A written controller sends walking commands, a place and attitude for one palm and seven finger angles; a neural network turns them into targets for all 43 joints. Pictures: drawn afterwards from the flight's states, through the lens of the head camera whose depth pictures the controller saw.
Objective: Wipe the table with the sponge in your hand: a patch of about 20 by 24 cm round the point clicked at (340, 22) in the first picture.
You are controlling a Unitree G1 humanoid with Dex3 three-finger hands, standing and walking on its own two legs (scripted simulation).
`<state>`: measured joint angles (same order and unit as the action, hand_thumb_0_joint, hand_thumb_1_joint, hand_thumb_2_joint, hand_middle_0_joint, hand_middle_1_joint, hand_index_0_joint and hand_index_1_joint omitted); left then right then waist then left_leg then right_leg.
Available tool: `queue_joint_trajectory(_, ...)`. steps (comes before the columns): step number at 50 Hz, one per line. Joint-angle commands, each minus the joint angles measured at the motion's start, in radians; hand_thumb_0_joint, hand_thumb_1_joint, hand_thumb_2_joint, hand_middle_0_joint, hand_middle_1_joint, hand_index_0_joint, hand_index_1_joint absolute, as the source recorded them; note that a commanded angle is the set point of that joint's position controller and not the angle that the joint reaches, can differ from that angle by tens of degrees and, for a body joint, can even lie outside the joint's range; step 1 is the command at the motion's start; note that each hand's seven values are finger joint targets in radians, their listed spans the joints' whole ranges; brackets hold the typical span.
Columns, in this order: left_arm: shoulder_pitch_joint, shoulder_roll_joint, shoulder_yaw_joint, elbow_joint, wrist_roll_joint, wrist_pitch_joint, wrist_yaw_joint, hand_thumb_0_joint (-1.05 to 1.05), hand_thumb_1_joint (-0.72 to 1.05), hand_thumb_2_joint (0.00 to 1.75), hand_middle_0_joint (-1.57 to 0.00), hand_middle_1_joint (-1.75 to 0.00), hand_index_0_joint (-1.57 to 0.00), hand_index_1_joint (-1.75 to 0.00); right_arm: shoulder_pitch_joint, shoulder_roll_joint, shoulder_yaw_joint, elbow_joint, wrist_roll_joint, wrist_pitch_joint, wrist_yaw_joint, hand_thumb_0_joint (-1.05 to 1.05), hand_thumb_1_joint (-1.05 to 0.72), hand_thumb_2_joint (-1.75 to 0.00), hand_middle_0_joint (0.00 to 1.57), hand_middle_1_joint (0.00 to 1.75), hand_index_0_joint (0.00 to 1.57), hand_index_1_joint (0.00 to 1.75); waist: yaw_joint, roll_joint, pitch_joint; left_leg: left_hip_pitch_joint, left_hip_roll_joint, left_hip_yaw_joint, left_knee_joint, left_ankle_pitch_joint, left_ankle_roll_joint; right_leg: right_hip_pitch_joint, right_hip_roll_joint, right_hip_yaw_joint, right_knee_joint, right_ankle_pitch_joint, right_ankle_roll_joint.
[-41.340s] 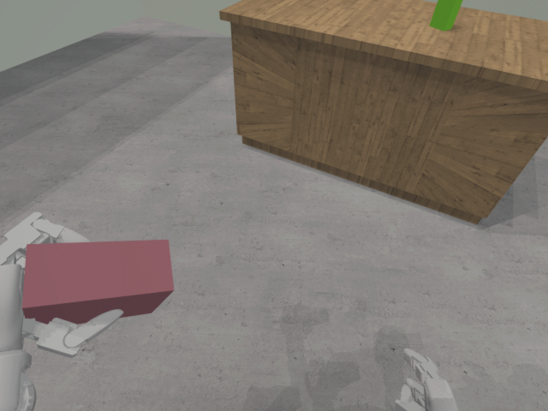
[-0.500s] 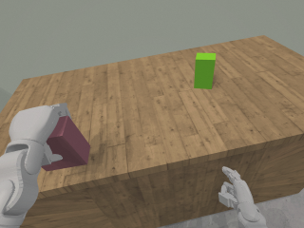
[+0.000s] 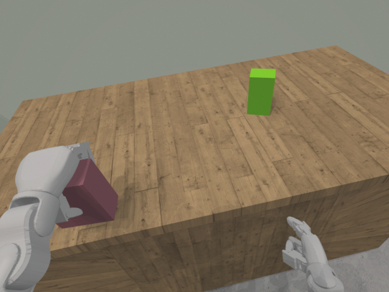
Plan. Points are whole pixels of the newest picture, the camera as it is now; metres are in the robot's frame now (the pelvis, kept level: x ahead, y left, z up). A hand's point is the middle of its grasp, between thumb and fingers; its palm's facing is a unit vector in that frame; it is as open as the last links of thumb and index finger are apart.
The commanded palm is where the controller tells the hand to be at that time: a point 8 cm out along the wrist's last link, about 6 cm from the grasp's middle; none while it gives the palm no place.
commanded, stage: move the sponge above the wiping area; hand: left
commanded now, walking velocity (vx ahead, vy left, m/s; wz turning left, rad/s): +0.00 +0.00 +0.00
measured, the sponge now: (81, 201) +0.22 +0.28 +0.10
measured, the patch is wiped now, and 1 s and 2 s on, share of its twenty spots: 0.00 0.00 0.00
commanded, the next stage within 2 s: lower the sponge onto the table in 1.98 s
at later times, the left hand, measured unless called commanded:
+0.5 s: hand (75, 185) +0.23 +0.28 +0.14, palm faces +0.10 -0.07 -0.99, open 10.1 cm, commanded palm +0.20 +0.27 +0.21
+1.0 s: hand (90, 181) +0.26 +0.27 +0.12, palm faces +0.07 -0.08 -0.99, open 10.1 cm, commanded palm +0.23 +0.27 +0.19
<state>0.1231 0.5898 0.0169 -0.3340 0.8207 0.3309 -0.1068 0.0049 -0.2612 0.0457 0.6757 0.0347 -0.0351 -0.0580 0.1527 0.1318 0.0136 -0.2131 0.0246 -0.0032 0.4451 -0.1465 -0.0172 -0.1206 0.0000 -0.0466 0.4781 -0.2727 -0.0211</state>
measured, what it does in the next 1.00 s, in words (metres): stands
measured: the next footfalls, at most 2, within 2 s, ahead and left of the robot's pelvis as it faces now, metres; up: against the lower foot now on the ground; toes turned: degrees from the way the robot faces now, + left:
none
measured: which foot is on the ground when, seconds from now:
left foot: down 0.00-1.00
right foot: down 0.00-1.00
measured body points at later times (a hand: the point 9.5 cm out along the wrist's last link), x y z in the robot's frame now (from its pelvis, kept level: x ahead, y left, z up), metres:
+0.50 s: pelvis -0.01 +0.00 +0.00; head -0.03 -0.04 +0.45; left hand +0.22 +0.28 +0.19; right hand +0.26 -0.17 -0.07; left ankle +0.06 +0.13 -0.74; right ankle +0.00 -0.11 -0.74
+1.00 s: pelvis +0.00 +0.00 +0.00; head -0.02 -0.05 +0.45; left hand +0.25 +0.27 +0.18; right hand +0.25 -0.19 -0.08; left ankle +0.06 +0.13 -0.74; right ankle +0.00 -0.11 -0.74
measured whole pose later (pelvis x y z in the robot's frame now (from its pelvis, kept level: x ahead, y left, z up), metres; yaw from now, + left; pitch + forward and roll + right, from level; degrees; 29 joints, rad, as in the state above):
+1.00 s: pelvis +0.00 +0.00 +0.00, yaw +0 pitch -4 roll +0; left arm 0.00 0.50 -0.08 -0.12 0.89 0.35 -0.06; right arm 0.03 -0.26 0.04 0.69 0.04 -0.02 -0.05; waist 0.13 0.13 0.00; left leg -0.22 0.02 0.00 0.44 -0.14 -0.02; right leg -0.13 0.00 -0.04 0.47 -0.27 -0.02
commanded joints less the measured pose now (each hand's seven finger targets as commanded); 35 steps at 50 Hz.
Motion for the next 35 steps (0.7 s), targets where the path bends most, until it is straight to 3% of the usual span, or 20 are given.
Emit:
queue_joint_trajectory(1, -0.198, 0.241, 0.188, -0.164, 0.033, 0.01, 0.056, 0.0, 0.1, 1.3, -1.2, -1.6, -1.2, -1.6, -0.24, -0.081, -0.023, -0.185, -0.005, -0.048, 0.004, 0.0, -0.9, -0.9, 0.2, 0.3, 0.2, 0.3, 0.005, -0.065, -0.18, 0.13, -0.036, -0.008, -0.035, 0.12, 0.042, -0.055, 0.004, 0.038, -0.113, 0.137, -0.023)
queue_joint_trajectory(3, -0.239, 0.249, 0.195, -0.2, 0.037, 0.014, 0.06, 0.0, 0.1, 1.3, -1.2, -1.6, -1.2, -1.6, -0.276, -0.073, -0.017, -0.196, 0.006, -0.053, 0.004, 0.0, -0.9, -0.9, 0.2, 0.3, 0.2, 0.3, 0.003, -0.031, -0.17, 0.133, -0.036, -0.021, -0.042, 0.089, 0.038, -0.062, 0.015, 0.07, -0.113, 0.097, -0.034)
queue_joint_trajectory(4, -0.24, 0.199, 0.145, -0.18, 0.03, 0.016, 0.059, 0.0, 0.1, 1.3, -1.2, -1.6, -1.2, -1.6, -0.259, -0.071, -0.017, -0.197, 0.0, -0.053, 0.002, 0.0, -0.9, -0.9, 0.2, 0.3, 0.2, 0.3, 0.002, -0.046, -0.171, 0.128, -0.034, -0.014, -0.045, 0.082, 0.041, -0.065, 0.006, 0.035, -0.114, 0.089, -0.026)
queue_joint_trajectory(5, -0.253, 0.209, 0.148, -0.144, 0.038, 0.015, 0.062, 0.0, 0.1, 1.3, -1.2, -1.6, -1.2, -1.6, -0.246, -0.072, -0.017, -0.18, 0.003, -0.052, 0.001, 0.0, -0.9, -0.9, 0.2, 0.3, 0.2, 0.3, -0.008, -0.057, -0.159, 0.128, -0.033, -0.014, -0.051, 0.07, 0.038, -0.079, 0.008, 0.035, -0.122, 0.069, -0.022)
queue_joint_trajectory(8, -0.302, 0.23, 0.149, -0.181, 0.054, 0.011, 0.06, 0.0, 0.1, 1.3, -1.2, -1.6, -1.2, -1.6, -0.276, -0.072, -0.015, -0.195, 0.006, -0.058, -0.006, 0.0, -0.9, -0.9, 0.2, 0.3, 0.2, 0.3, -0.003, -0.032, -0.17, 0.136, -0.04, -0.026, -0.057, 0.039, 0.039, -0.07, 0.019, 0.065, -0.117, 0.049, -0.034)
queue_joint_trajectory(9, -0.304, 0.2, 0.122, -0.158, 0.052, 0.007, 0.06, 0.0, 0.1, 1.3, -1.2, -1.6, -1.2, -1.6, -0.258, -0.071, -0.017, -0.19, 0.0, -0.059, -0.008, 0.0, -0.9, -0.9, 0.2, 0.3, 0.2, 0.3, -0.005, -0.043, -0.183, 0.137, -0.037, -0.017, -0.056, 0.046, 0.042, -0.067, 0.01, 0.038, -0.119, 0.056, -0.029)
queue_joint_trajectory(12, -0.312, 0.203, 0.12, -0.129, 0.058, -0.004, 0.061, 0.0, 0.1, 1.3, -1.2, -1.6, -1.2, -1.6, -0.242, -0.074, -0.02, -0.176, -0.001, -0.053, -0.008, 0.0, -0.9, -0.9, 0.2, 0.3, 0.2, 0.3, -0.008, -0.055, -0.185, 0.147, -0.039, -0.018, -0.06, 0.052, 0.043, -0.068, 0.011, 0.032, -0.127, 0.062, -0.024)
queue_joint_trajectory(13, -0.328, 0.247, 0.162, -0.138, 0.066, -0.003, 0.063, 0.0, 0.1, 1.3, -1.2, -1.6, -1.2, -1.6, -0.262, -0.074, -0.018, -0.182, 0.004, -0.06, -0.01, 0.0, -0.9, -0.9, 0.2, 0.3, 0.2, 0.3, -0.005, -0.036, -0.182, 0.143, -0.04, -0.026, -0.06, 0.033, 0.04, -0.066, 0.022, 0.067, -0.125, 0.043, -0.036)
queue_joint_trajectory(14, -0.337, 0.198, 0.116, -0.12, 0.064, -0.004, 0.063, 0.0, 0.1, 1.3, -1.2, -1.6, -1.2, -1.6, -0.252, -0.07, -0.014, -0.183, -0.001, -0.06, -0.009, 0.0, -0.9, -0.9, 0.2, 0.3, 0.2, 0.3, -0.005, -0.037, -0.185, 0.136, -0.042, -0.018, -0.058, 0.047, 0.041, -0.062, 0.013, 0.036, -0.122, 0.058, -0.032)
queue_joint_trajectory(17, -0.34, 0.186, 0.107, -0.106, 0.064, -0.009, 0.07, 0.0, 0.1, 1.3, -1.2, -1.6, -1.2, -1.6, -0.24, -0.071, -0.018, -0.17, 0.0, -0.053, -0.004, 0.0, -0.9, -0.9, 0.2, 0.3, 0.2, 0.3, -0.01, -0.028, -0.184, 0.147, -0.041, -0.016, -0.061, 0.051, 0.039, -0.068, 0.014, 0.03, -0.128, 0.063, -0.028)
queue_joint_trajectory(18, -0.35, 0.221, 0.144, -0.119, 0.07, -0.005, 0.071, 0.0, 0.1, 1.3, -1.2, -1.6, -1.2, -1.6, -0.259, -0.07, -0.017, -0.178, 0.004, -0.059, -0.005, 0.0, -0.9, -0.9, 0.2, 0.3, 0.2, 0.3, -0.005, -0.017, -0.181, 0.142, -0.041, -0.025, -0.063, 0.034, 0.037, -0.063, 0.024, 0.061, -0.123, 0.049, -0.039)
queue_joint_trajectory(20, -0.34, 0.175, 0.103, -0.078, 0.068, -0.002, 0.073, 0.0, 0.1, 1.3, -1.2, -1.6, -1.2, -1.6, -0.242, -0.068, -0.015, -0.17, 0.001, -0.057, -0.003, 0.0, -0.9, -0.9, 0.2, 0.3, 0.2, 0.3, -0.009, -0.05, -0.184, 0.139, -0.04, -0.014, -0.061, 0.048, 0.037, -0.066, 0.014, 0.033, -0.127, 0.054, -0.029)
queue_joint_trajectory(23, -0.319, 0.229, 0.155, -0.071, 0.076, 0.008, 0.073, 0.0, 0.1, 1.3, -1.2, -1.6, -1.2, -1.6, -0.254, -0.076, -0.018, -0.176, 0.002, -0.051, -0.003, 0.0, -0.9, -0.9, 0.2, 0.3, 0.2, 0.3, -0.001, -0.042, -0.174, 0.129, -0.043, -0.018, -0.059, 0.04, 0.038, -0.061, 0.023, 0.065, -0.128, 0.052, -0.037)
queue_joint_trajectory(24, -0.337, 0.183, 0.113, -0.045, 0.072, 0.013, 0.07, 0.0, 0.1, 1.3, -1.2, -1.6, -1.2, -1.6, -0.249, -0.073, -0.014, -0.174, 0.001, -0.048, -0.003, 0.0, -0.9, -0.9, 0.2, 0.3, 0.2, 0.3, -0.007, -0.06, -0.176, 0.121, -0.042, -0.008, -0.057, 0.04, 0.039, -0.065, 0.015, 0.041, -0.129, 0.052, -0.031)
queue_joint_trajectory(27, -0.383, 0.166, 0.08, -0.03, 0.075, 0.002, 0.067, 0.0, 0.1, 1.3, -1.2, -1.6, -1.2, -1.6, -0.237, -0.074, -0.018, -0.163, 0.003, -0.043, -0.009, 0.0, -0.9, -0.9, 0.2, 0.3, 0.2, 0.3, -0.022, -0.06, -0.163, 0.131, -0.044, -0.01, -0.064, 0.006, 0.04, -0.088, 0.017, 0.029, -0.139, 0.023, -0.023)
queue_joint_trajectory(28, -0.416, 0.186, 0.092, -0.044, 0.082, 0.003, 0.066, 0.0, 0.1, 1.3, -1.2, -1.6, -1.2, -1.6, -0.254, -0.071, -0.013, -0.176, 0.009, -0.051, -0.011, 0.0, -0.9, -0.9, 0.2, 0.3, 0.2, 0.3, -0.022, -0.05, -0.152, 0.131, -0.045, -0.018, -0.067, -0.021, 0.038, -0.096, 0.024, 0.056, -0.138, -0.002, -0.032)
queue_joint_trajectory(30, -0.448, 0.142, 0.042, -0.001, 0.085, -0.007, 0.065, 0.0, 0.1, 1.3, -1.2, -1.6, -1.2, -1.6, -0.234, -0.068, -0.014, -0.162, 0.008, -0.055, -0.018, 0.0, -0.9, -0.9, 0.2, 0.3, 0.2, 0.3, -0.035, -0.053, -0.161, 0.136, -0.047, -0.01, -0.065, -0.03, 0.039, -0.105, 0.017, 0.033, -0.143, -0.013, -0.024)
queue_joint_trajectory(33, -0.488, 0.193, 0.079, -0.007, 0.101, -0.02, 0.071, 0.0, 0.1, 1.3, -1.2, -1.6, -1.2, -1.6, -0.235, -0.074, -0.018, -0.165, 0.007, -0.06, -0.024, 0.0, -0.9, -0.9, 0.2, 0.3, 0.2, 0.3, -0.026, -0.037, -0.178, 0.148, -0.05, -0.017, -0.065, -0.031, 0.041, -0.093, 0.025, 0.059, -0.139, -0.006, -0.035)
queue_joint_trajectory(34, -0.491, 0.163, 0.059, -0.005, 0.098, -0.026, 0.075, 0.0, 0.1, 1.3, -1.2, -1.6, -1.2, -1.6, -0.228, -0.068, -0.017, -0.171, 0.004, -0.064, -0.023, 0.0, -0.9, -0.9, 0.2, 0.3, 0.2, 0.3, -0.021, -0.052, -0.205, 0.149, -0.051, -0.012, -0.059, -0.002, 0.043, -0.077, 0.018, 0.035, -0.134, 0.017, -0.032)
queue_joint_trajectory(35, -0.474, 0.176, 0.076, 0.012, 0.101, -0.032, 0.082, 0.0, 0.1, 1.3, -1.2, -1.6, -1.2, -1.6, -0.219, -0.071, -0.02, -0.157, 0.003, -0.065, -0.02, 0.0, -0.9, -0.9, 0.2, 0.3, 0.2, 0.3, -0.023, -0.042, -0.206, 0.153, -0.049, -0.013, -0.055, 0.023, 0.04, -0.075, 0.02, 0.035, -0.131, 0.035, -0.032)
